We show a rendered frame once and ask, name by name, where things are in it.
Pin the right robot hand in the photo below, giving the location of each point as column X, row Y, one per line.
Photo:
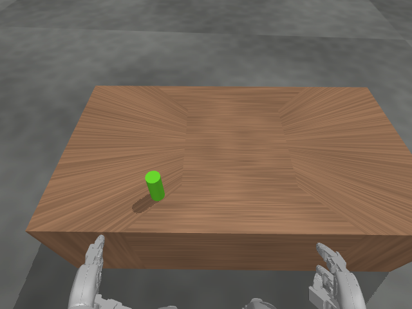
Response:
column 342, row 290

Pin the can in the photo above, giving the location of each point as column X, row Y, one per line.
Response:
column 154, row 183

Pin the left robot hand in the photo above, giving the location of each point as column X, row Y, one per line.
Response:
column 86, row 284

